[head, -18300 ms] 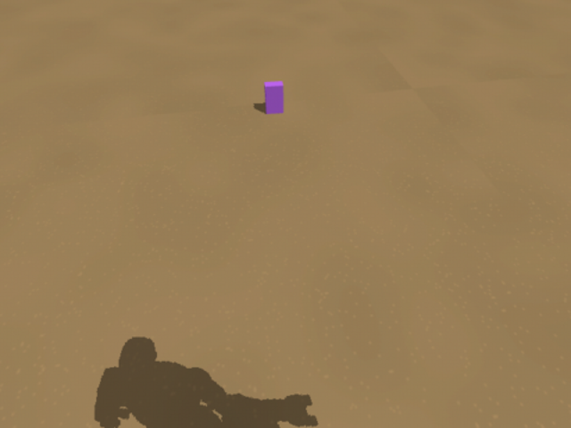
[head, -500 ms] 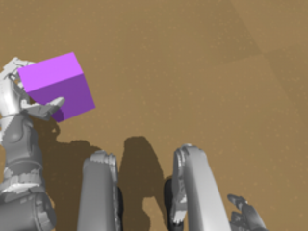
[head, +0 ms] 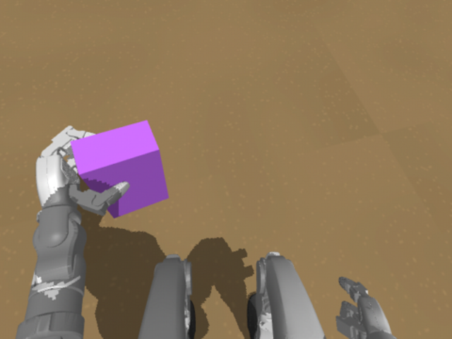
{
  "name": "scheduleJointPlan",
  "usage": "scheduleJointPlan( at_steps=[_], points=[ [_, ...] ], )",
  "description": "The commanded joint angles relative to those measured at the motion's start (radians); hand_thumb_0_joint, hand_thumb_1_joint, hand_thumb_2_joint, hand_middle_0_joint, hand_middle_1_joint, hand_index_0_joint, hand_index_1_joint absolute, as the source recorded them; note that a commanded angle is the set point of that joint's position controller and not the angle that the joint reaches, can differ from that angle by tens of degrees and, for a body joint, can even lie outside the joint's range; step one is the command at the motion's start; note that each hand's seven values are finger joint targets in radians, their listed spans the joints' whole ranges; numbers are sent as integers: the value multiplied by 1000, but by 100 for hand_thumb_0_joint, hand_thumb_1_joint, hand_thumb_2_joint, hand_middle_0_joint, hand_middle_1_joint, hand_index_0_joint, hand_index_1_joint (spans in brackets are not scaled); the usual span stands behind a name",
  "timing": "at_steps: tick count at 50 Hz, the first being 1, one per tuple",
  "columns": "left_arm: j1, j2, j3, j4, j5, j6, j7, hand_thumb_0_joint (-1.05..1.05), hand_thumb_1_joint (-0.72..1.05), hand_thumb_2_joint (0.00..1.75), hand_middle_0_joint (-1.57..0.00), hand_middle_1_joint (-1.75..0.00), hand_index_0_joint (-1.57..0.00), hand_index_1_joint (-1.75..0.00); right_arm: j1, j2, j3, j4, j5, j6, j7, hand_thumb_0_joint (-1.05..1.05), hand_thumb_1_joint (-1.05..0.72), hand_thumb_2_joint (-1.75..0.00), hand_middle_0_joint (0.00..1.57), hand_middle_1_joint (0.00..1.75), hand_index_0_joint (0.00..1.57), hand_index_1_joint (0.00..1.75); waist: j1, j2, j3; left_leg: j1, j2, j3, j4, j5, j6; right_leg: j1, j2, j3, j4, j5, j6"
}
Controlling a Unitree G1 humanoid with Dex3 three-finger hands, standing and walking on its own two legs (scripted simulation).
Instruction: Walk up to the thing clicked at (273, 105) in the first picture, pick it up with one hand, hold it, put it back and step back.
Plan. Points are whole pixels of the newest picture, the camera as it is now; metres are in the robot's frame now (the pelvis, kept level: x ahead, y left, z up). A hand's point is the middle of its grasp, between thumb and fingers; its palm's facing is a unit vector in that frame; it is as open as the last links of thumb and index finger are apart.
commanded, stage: lift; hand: left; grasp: from the side
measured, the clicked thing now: (128, 174) +0.40 +0.18 -0.02
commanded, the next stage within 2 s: hold in 1.18 s
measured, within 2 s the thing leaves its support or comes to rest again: neither
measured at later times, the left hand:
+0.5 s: hand (79, 135) +0.38 +0.20 +0.14, palm faces +0.22 -0.97 -0.04, open 10.0 cm
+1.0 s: hand (71, 114) +0.38 +0.19 +0.19, palm faces +0.24 -0.97 -0.03, open 10.0 cm
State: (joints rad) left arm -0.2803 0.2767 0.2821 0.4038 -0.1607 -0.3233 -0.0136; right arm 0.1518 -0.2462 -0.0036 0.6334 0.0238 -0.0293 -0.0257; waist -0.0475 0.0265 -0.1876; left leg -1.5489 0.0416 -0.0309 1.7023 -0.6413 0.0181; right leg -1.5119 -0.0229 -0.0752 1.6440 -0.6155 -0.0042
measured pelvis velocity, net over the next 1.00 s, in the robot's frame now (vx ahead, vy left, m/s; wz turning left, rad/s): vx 0.05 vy -0.01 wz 0.03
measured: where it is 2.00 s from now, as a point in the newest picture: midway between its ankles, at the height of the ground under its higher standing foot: outside the picture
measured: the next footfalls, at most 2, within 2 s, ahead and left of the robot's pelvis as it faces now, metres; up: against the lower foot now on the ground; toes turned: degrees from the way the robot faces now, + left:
none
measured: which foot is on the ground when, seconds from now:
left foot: down 0.00-1.00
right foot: down 0.00-1.00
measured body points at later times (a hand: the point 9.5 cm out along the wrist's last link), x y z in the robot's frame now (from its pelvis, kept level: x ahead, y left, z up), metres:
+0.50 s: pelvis +0.03 +0.00 +0.11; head +0.13 +0.01 +0.55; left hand +0.37 +0.25 +0.14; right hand +0.17 -0.25 +0.00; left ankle +0.06 +0.11 -0.52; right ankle +0.07 -0.12 -0.52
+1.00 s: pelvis +0.05 -0.01 +0.15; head +0.11 +0.01 +0.60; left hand +0.36 +0.24 +0.19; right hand +0.18 -0.25 +0.04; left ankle +0.06 +0.11 -0.52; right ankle +0.07 -0.12 -0.52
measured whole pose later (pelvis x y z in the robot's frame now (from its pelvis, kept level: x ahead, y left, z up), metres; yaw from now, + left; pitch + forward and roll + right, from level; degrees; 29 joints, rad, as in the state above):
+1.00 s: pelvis +0.05 -0.01 +0.15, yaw +2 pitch +12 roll -2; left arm -0.13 0.18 0.16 0.43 -0.13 -0.36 0.05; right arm 0.23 -0.21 0.01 0.67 -0.01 -0.04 -0.04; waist -0.03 0.01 -0.08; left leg -0.76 0.03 0.00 1.03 -0.47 0.00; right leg -0.74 -0.01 -0.06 0.99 -0.45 -0.01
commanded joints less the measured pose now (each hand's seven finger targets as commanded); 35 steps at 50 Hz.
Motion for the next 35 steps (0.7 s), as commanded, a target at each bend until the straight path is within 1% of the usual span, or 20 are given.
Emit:
scheduleJointPlan(
  at_steps=[1, 2, 7, 8, 10, 11, 12, 13, 16, 19, 20, 21, 23, 25, 26, 27, 29, 30, 32, 35],
  points=[
    [-216, 142, 45, -279, -43, -77, 24, 0, 3, 126, -137, -150, -140, -148, 70, -152, -60, -81, 13, -44, -25, 0, -93, -90, 20, 30, 20, 30, -1, 69, -460, 490, -20, -59, -360, 132, -5, 354, 26, 33, -313, 168, -22],
    [-251, 149, 38, -333, -40, -82, 29, 0, 4, 126, -136, -149, -139, -148, 71, -150, -57, -83, 13, -46, -27, 0, -93, -90, 20, 30, 20, 30, 0, 70, -465, 517, -20, -62, -378, 152, -7, 378, 26, 29, -325, 186, -22],
    [-233, 108, -4, -232, -22, -78, 33, 0, 2, 123, -133, -145, -136, -144, 66, -137, -50, -71, 10, -58, -33, 0, -92, -90, 20, 30, 20, 30, -17, 44, -346, 566, -20, -52, -451, 160, -5, 437, 26, 34, -414, 197, -19],
    [-302, 125, 0, -307, -24, -93, 36, 0, 2, 122, -133, -146, -137, -145, 76, -135, -51, -73, 7, -62, -33, 0, -93, -90, 20, 30, 20, 30, -12, 61, -378, 597, -21, -47, -460, 186, -7, 469, 24, 36, -425, 220, -21],
    [-226, 115, 0, -257, -18, -91, 38, 0, 2, 122, -133, -145, -136, -144, 80, -131, -50, -75, 3, -62, -31, 0, -92, -90, 20, 30, 20, 30, -1, 60, -361, 637, -24, -44, -496, 203, -8, 507, 24, 32, -454, 232, -21],
    [-186, 83, -24, -211, -19, -86, 33, 0, 2, 122, -132, -145, -135, -143, 76, -129, -45, -74, 2, -63, -28, 0, -92, -90, 20, 30, 20, 30, 0, 49, -336, 638, -27, -39, -511, 206, -7, 528, 25, 32, -476, 235, -20],
    [-247, 114, -12, -298, -20, -99, 36, 0, 3, 122, -132, -145, -136, -143, 77, -130, -47, -81, 1, -67, -27, 0, -92, -90, 20, 30, 20, 30, 11, 67, -359, 667, -28, -35, -528, 213, -9, 557, 23, 35, -494, 242, -21],
    [-206, 110, -8, -247, -15, -97, 37, 0, 1, 122, -133, -145, -136, -144, 81, -131, -49, -73, -1, -67, -27, 0, -93, -90, 20, 30, 20, 30, 13, 65, -354, 691, -26, -38, -539, 233, -11, 570, 23, 34, -499, 259, -21],
    [-192, 93, -26, -278, -20, -105, 31, 0, 3, 120, -132, -143, -135, -142, 84, -131, -48, -77, -1, -66, -20, 0, -93, -90, 20, 30, 20, 30, 23, 69, -355, 758, -23, -40, -579, 289, -17, 607, 25, 26, -526, 299, -23],
    [-181, 80, -35, -266, -24, -108, 29, 0, 1, 119, -132, -142, -135, -141, 103, -127, -46, -66, -4, -66, -19, 0, -93, -90, 20, 30, 20, 30, 13, 60, -354, 793, -24, -30, -596, 368, -16, 668, 29, 25, -557, 370, -23],
    [-182, 53, -58, -255, -26, -108, 26, 0, 1, 120, -132, -143, -135, -142, 91, -123, -41, -75, -4, -65, -18, 0, -93, -90, 20, 30, 20, 30, 4, 35, -328, 789, -26, -30, -605, 350, -12, 682, 31, 25, -572, 359, -20],
    [-185, 81, -30, -289, -25, -114, 32, 0, 2, 120, -131, -142, -134, -141, 105, -123, -47, -73, -6, -65, -19, 0, -93, -90, 20, 30, 20, 30, 12, 34, -351, 799, -27, -25, -615, 369, -12, 712, 30, 26, -583, 384, -20],
    [-187, 70, -44, -270, -21, -114, 36, 0, 1, 121, -132, -143, -135, -142, 100, -126, -45, -71, -8, -64, -18, 0, -93, -90, 20, 30, 20, 30, 17, 28, -315, 820, -25, -23, -640, 374, -13, 719, 29, 25, -599, 384, -20],
    [-196, 81, -31, -274, -12, -122, 48, 0, 0, 121, -132, -143, -135, -142, 101, -120, -45, -71, -14, -60, -17, 0, -92, -90, 20, 30, 20, 30, 13, 28, -309, 821, -28, -18, -658, 372, -11, 750, 31, 25, -621, 389, -18],
    [-164, 53, -49, -256, -12, -121, 50, 0, -1, 121, -133, -143, -135, -143, 96, -114, -43, -74, -15, -61, -17, 0, -93, -90, 20, 30, 20, 30, 14, 20, -294, 825, -30, -16, -672, 354, -10, 760, 29, 28, -635, 377, -16],
    [-205, 62, -55, -301, -11, -126, 52, 0, 1, 121, -132, -143, -135, -142, 103, -115, -42, -76, -17, -60, -18, 0, -93, -90, 20, 30, 20, 30, 10, 31, -308, 845, -29, -15, -683, 360, -11, 778, 30, 28, -645, 385, -17],
    [-141, 60, -45, -230, -5, -117, 54, 0, 3, 121, -131, -143, -134, -142, 100, -112, -43, -73, -18, -55, -21, 0, -93, -90, 20, 30, 20, 30, 15, -1, -278, 834, -33, -5, -693, 356, -6, 812, 27, 37, -677, 390, -11],
    [-187, 65, -55, -300, -5, -124, 57, 0, 4, 121, -131, -142, -133, -142, 108, -113, -42, -74, -20, -56, -21, 0, -92, -90, 20, 30, 20, 30, 18, 29, -310, 861, -34, -2, -700, 384, -10, 837, 28, 38, -680, 418, -13],
    [-164, 70, -44, -287, -4, -125, 59, 0, 2, 121, -132, -143, -134, -142, 103, -112, -42, -72, -22, -54, -22, 0, -93, -90, 20, 30, 20, 30, 22, 29, -301, 879, -35, 0, -715, 409, -10, 863, 28, 37, -692, 442, -12],
    [-165, 41, -68, -271, 1, -122, 65, 0, 4, 123, -134, -145, -136, -145, 101, -109, -40, -73, -23, -53, -21, 0, -93, -90, 20, 30, 20, 30, 18, 35, -259, 924, -29, -8, -755, 388, -15, 845, 30, 30, -713, 409, -17]
  ],
)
